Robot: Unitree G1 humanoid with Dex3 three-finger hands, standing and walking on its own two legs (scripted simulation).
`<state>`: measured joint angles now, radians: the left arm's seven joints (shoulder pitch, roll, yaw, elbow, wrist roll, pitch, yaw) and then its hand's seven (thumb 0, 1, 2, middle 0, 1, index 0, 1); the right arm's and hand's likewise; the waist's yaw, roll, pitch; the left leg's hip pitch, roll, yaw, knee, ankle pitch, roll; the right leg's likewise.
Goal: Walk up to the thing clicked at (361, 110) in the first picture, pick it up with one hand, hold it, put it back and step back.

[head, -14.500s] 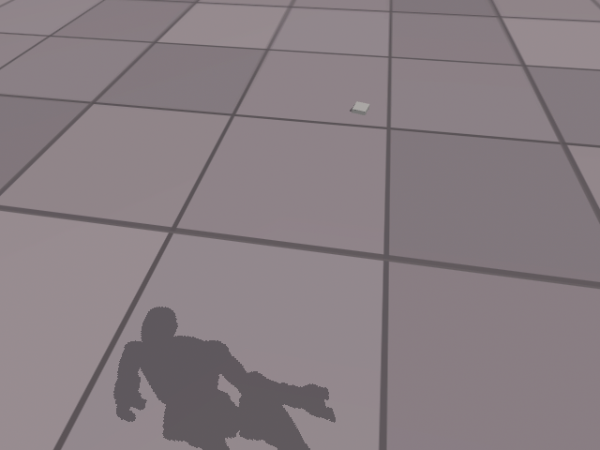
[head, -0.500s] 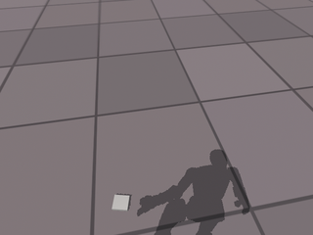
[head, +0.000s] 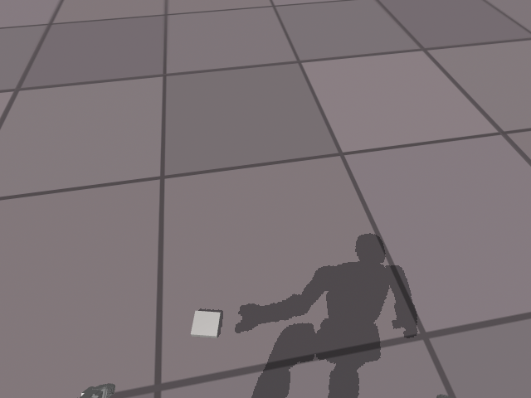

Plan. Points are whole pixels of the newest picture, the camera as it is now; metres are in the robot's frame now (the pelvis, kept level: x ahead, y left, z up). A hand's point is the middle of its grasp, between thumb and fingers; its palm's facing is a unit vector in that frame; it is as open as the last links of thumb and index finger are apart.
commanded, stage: rise first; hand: left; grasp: from above
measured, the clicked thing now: (206, 324) +0.46 +0.23 -0.76
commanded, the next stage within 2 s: none
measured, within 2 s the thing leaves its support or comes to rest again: neither
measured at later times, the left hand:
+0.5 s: hand out of the picture +0.14 +0.26 -0.21, palm faces -0.11 -0.90 -0.42, open 13.5 cm
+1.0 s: hand out of the picture +0.14 +0.28 -0.28, palm faces -0.28 -0.80 -0.54, open 14.0 cm
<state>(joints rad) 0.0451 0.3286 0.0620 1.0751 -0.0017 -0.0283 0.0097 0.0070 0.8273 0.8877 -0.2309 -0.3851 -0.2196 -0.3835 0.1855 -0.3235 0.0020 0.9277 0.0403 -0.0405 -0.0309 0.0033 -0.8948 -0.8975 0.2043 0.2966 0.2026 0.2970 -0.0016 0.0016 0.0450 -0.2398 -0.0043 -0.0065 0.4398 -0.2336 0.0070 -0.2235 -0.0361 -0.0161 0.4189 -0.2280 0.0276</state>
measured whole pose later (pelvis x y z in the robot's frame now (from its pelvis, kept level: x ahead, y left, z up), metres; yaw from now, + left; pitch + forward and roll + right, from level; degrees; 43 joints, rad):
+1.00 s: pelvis -0.02 +0.00 -0.14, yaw -1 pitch +25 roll -3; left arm 0.21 0.39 0.14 0.45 0.33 0.16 -0.01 0.00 -0.52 0.94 -0.17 -0.97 -0.15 -0.98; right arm 0.17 -0.25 -0.03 0.54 0.00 -0.17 0.00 0.01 -0.91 -0.90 0.21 0.30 0.20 0.30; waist -0.03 0.01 -0.17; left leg -1.21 0.01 -0.04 1.40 -0.62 0.01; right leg -1.17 -0.02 -0.02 1.35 -0.61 0.03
